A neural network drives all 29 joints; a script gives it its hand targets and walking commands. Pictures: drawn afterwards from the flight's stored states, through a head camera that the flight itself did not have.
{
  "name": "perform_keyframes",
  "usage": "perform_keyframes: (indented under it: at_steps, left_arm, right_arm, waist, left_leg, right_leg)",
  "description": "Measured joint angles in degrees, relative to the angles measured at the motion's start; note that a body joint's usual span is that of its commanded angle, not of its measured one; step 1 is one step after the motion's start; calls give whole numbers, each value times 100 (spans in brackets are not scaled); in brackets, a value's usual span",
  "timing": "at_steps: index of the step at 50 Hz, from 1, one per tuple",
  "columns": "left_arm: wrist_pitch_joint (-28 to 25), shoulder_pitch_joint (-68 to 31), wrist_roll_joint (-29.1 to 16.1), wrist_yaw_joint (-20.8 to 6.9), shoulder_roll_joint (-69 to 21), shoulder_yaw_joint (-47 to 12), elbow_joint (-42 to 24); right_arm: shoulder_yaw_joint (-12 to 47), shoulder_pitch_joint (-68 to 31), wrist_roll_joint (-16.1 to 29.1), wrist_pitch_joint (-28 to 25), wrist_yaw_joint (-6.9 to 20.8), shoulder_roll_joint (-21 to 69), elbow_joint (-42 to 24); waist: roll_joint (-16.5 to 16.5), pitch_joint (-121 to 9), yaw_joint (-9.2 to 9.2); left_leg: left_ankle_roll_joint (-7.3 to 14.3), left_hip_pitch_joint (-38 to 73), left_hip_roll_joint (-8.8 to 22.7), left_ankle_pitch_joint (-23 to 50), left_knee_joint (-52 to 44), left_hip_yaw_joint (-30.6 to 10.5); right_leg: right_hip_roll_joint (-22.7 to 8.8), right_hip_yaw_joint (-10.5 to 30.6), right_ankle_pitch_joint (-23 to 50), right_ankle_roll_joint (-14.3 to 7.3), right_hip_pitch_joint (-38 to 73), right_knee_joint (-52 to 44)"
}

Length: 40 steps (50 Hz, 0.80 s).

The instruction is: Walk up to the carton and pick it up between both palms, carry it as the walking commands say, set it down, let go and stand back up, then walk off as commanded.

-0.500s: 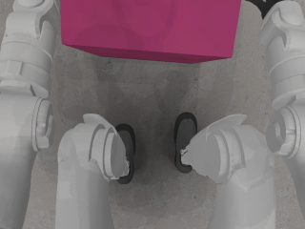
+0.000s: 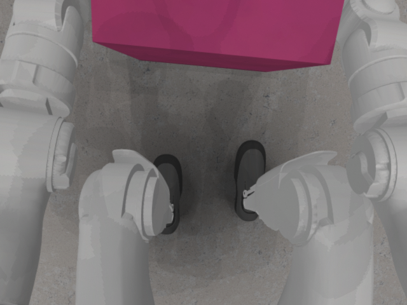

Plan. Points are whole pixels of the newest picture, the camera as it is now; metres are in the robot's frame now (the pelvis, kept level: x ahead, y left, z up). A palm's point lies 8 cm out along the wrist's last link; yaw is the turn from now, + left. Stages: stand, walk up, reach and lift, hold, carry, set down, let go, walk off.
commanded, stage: reach and lift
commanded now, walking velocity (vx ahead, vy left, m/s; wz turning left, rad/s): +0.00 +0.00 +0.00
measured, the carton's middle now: out of the picture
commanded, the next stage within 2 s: none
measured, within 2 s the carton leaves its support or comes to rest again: leaves its support in 0.68 s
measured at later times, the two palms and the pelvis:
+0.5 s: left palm out of the picture +0.58 +0.17 -0.16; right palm out of the picture +0.55 -0.20 -0.17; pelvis +0.01 -0.01 -0.02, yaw +2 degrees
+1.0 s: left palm out of the picture +0.58 +0.16 -0.10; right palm out of the picture +0.55 -0.20 -0.11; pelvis -0.01 -0.02 +0.02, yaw +2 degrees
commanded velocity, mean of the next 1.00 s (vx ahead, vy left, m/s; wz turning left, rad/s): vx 0.00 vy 0.00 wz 0.00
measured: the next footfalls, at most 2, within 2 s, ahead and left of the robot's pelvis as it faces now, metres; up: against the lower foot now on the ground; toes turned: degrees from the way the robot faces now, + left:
none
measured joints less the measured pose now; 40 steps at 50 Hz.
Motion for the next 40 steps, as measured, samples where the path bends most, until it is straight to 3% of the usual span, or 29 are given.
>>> perform_keyframes:
  at_steps: [10,19,26,33,40]
  left_arm:
    - [-39,-207,-51,-18,-12,-188,180]
    - [103,-161,498,-264,-116,222,412]
    - [370,121,778,-344,-143,613,19]
    - [651,111,822,-230,-141,722,-596]
    - [921,314,983,-180,-242,1040,-1234]
  right_arm:
    - [7,5,88,4,63,-62,-33]
    - [-450,290,-176,251,174,119,-220]
    - [-603,473,-386,559,243,211,-615]
    - [-488,403,-369,879,32,115,-1181]
    - [-662,544,-350,1178,12,141,-1777]
  waist:
    - [80,125,-70]
    - [45,-398,-160]
    - [22,-584,-145]
    - [-10,3,-183]
    - [-38,176,-189]
  left_leg:
    - [12,43,-110,37,-3,-27]
    - [-104,-387,-247,80,134,-90]
    - [-148,-506,-193,38,216,-92]
    - [-184,-109,-200,10,201,-125]
    - [-214,182,-169,4,54,-147]
  right_leg:
    - [42,54,-64,106,123,12]
    - [159,120,-84,155,-258,233]
    - [240,127,-147,125,-451,339]
    - [363,161,-176,183,-70,331]
    - [436,168,-134,168,183,181]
